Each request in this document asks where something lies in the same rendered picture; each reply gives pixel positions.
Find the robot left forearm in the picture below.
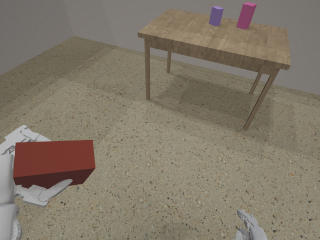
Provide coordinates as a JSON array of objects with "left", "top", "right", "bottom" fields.
[{"left": 0, "top": 203, "right": 22, "bottom": 240}]

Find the table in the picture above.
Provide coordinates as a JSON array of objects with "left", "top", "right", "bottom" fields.
[{"left": 137, "top": 8, "right": 291, "bottom": 131}]

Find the sponge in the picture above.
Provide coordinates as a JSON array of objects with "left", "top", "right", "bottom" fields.
[{"left": 13, "top": 140, "right": 96, "bottom": 189}]

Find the robot right hand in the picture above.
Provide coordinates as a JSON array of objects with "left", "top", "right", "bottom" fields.
[{"left": 233, "top": 209, "right": 268, "bottom": 240}]

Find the robot left hand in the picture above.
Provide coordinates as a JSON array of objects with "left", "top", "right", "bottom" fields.
[{"left": 0, "top": 125, "right": 73, "bottom": 208}]

